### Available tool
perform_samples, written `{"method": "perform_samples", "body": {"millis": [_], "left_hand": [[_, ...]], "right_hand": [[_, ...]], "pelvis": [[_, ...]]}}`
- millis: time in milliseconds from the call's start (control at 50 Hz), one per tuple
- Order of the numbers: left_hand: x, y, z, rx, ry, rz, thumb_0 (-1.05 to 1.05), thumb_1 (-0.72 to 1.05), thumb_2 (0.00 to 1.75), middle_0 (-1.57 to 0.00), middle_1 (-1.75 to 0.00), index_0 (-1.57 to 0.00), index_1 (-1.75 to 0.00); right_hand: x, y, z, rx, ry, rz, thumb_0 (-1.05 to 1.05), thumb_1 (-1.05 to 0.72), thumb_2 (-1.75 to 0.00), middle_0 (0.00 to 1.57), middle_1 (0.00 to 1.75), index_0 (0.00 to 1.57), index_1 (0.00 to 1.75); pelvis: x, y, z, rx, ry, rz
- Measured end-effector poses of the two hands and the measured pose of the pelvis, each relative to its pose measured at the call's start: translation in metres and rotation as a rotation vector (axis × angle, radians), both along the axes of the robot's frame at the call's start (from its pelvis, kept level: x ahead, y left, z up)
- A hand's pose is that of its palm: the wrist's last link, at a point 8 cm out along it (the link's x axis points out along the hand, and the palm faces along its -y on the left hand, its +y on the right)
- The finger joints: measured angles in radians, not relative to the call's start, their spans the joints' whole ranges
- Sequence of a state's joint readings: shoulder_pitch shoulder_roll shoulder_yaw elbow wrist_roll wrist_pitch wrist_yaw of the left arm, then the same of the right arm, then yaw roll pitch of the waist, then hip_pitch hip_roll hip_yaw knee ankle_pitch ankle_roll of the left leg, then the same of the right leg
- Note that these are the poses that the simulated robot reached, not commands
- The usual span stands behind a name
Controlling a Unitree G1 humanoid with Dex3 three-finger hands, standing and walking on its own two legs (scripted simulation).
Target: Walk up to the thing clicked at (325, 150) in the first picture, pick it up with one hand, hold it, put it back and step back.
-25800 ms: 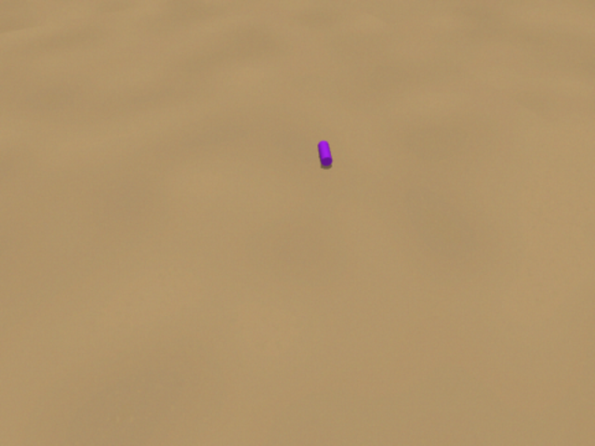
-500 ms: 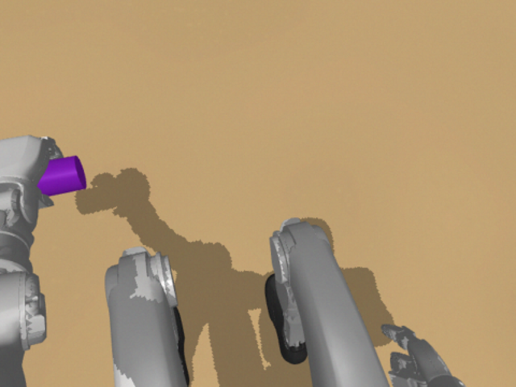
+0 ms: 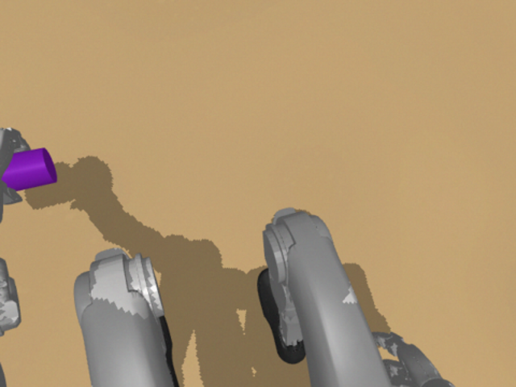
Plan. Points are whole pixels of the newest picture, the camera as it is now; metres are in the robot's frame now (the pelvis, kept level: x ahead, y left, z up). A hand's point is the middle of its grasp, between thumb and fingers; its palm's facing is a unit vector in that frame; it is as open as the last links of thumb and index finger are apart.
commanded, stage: lower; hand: left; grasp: from above
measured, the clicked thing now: out of the picture +0.47 +0.32 -0.19
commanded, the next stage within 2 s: rest in 0.38 s
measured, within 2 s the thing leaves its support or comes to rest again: neither
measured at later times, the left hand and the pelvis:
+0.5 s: hand (16, 185) +0.46 +0.32 -0.23, palm faces -0.46 -0.10 -0.88, open 8.5 cm; pelvis +0.01 +0.00 -0.03, yaw -2 degrees
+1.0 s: hand (31, 185) +0.46 +0.31 -0.26, palm faces -0.46 -0.13 -0.88, open 8.4 cm; pelvis +0.01 +0.00 -0.04, yaw -5 degrees
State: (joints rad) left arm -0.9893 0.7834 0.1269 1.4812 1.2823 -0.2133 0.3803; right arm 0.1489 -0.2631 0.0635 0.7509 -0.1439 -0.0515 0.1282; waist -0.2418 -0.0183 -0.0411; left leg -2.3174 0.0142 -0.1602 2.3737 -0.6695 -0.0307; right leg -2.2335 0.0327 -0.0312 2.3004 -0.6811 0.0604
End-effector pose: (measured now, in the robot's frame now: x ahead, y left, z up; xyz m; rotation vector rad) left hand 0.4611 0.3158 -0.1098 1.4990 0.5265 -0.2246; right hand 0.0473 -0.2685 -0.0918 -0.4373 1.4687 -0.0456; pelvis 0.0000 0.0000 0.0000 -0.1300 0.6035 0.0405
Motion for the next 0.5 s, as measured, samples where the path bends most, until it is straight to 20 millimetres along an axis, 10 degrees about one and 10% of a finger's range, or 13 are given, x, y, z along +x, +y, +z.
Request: {"method": "perform_samples", "body": {"millis": [500], "left_hand": [[0.003,0.003,-0.059,-0.034,0.007,-0.013,0.01,0.21,0.24,-0.88,-0.32,-0.91,-0.29]], "right_hand": [[0.006,-0.002,-0.011,-0.034,0.045,0.071,0.0,-0.91,-0.9,0.2,0.3,0.2,0.3]], "pelvis": [[0.006,0.002,-0.026,-0.028,-0.027,-0.016]]}}
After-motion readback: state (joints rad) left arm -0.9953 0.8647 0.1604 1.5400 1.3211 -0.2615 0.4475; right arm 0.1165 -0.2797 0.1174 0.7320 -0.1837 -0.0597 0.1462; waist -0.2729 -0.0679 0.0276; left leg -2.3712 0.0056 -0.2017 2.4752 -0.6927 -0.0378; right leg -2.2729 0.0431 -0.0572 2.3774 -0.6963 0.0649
